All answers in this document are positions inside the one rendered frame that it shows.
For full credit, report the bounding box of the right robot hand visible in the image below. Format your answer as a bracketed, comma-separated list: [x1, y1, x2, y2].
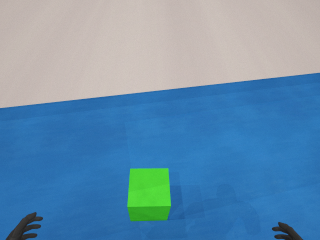
[272, 222, 303, 240]

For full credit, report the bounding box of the carton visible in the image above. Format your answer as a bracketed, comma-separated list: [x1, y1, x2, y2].
[127, 168, 171, 222]

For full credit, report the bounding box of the left robot hand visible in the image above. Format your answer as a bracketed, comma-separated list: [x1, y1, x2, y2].
[6, 212, 43, 240]

